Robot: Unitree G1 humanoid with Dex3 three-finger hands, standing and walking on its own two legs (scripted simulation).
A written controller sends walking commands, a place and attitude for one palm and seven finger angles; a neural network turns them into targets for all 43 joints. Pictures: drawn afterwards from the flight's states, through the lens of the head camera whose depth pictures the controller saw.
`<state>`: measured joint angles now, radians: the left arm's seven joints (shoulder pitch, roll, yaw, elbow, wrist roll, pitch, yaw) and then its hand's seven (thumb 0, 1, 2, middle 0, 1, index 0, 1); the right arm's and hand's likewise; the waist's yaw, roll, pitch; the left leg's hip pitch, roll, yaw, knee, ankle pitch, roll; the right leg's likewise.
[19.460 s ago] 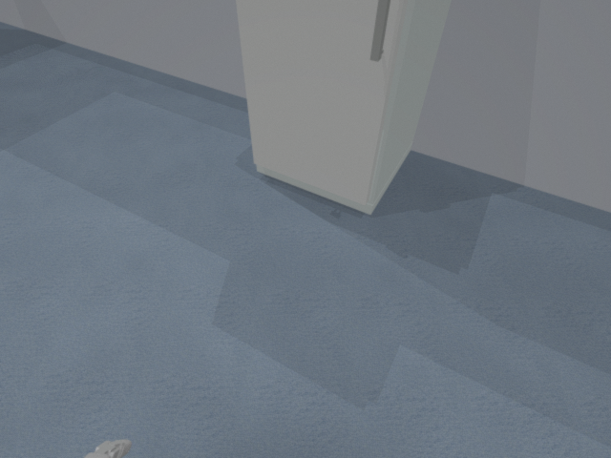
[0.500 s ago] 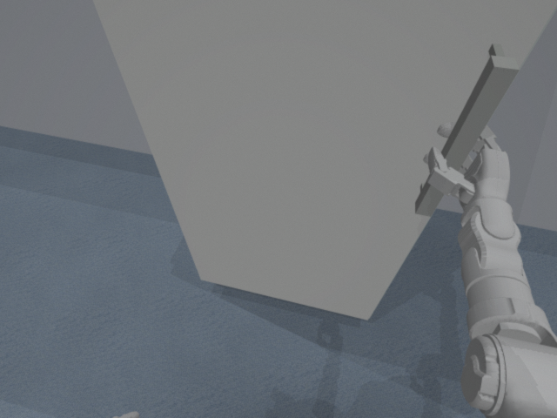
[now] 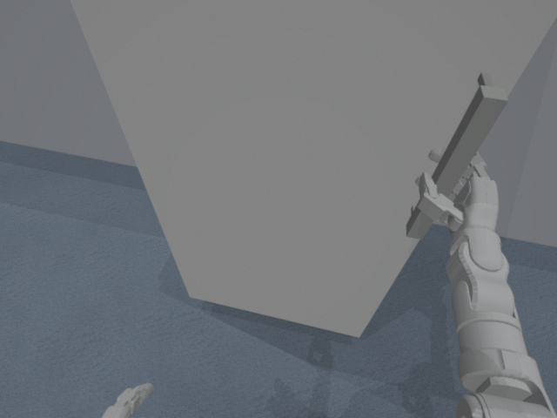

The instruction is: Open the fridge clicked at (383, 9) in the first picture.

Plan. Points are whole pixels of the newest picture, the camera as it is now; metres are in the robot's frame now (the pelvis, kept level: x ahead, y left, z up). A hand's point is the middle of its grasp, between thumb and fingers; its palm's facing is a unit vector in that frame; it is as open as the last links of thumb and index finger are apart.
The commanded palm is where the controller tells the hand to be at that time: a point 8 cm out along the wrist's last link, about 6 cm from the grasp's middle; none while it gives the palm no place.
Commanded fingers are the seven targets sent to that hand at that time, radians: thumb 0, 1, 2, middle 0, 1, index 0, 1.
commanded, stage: pull the door a little, standing still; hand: right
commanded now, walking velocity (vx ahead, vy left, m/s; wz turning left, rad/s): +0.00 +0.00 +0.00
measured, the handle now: (444, 167) +0.47 -0.19 +0.14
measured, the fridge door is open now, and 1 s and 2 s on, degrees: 0 14 48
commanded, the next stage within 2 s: walk backward, drawing the door open in 0.12 s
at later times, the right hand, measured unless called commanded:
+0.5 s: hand (427, 234) +0.35 -0.15 +0.12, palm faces +0.15 +0.96 -0.22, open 6.8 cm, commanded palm +0.31 -0.19 +0.13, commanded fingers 0.00 -0.90 -0.90 0.45 1.40 0.45 1.40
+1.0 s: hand (402, 272) +0.29 -0.11 +0.12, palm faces +0.42 +0.87 -0.24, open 6.8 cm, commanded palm +0.24 -0.14 +0.13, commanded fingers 0.00 -0.90 -0.90 0.45 1.40 0.45 1.40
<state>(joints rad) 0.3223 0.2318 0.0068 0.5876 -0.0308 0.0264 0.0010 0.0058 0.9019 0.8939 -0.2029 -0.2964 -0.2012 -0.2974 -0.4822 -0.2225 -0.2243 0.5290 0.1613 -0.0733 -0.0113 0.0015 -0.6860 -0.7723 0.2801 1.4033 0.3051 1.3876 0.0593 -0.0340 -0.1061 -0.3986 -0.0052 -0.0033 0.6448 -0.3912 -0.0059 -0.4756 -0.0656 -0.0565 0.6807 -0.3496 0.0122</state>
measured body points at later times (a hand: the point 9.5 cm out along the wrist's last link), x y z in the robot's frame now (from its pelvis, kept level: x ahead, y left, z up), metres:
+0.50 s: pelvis +0.07 +0.01 +0.02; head +0.11 +0.04 +0.47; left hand +0.26 +0.22 -0.07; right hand +0.33 -0.20 +0.14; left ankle -0.01 +0.11 -0.70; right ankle -0.01 -0.13 -0.71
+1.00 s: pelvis +0.07 +0.11 +0.01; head +0.10 +0.13 +0.46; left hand +0.29 +0.27 -0.09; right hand +0.26 -0.15 +0.13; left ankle +0.15 +0.21 -0.72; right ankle +0.12 -0.07 -0.72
